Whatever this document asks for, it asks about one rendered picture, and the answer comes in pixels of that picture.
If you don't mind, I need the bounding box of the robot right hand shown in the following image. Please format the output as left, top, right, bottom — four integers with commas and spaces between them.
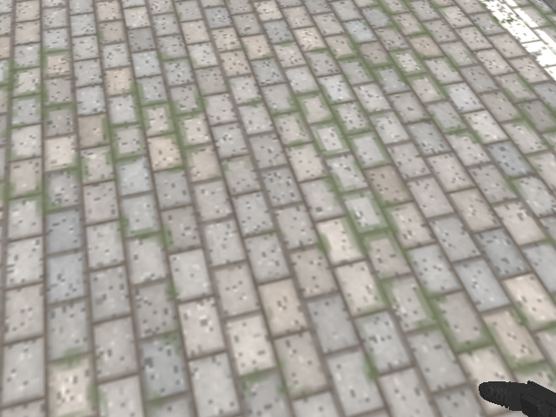
479, 381, 556, 417

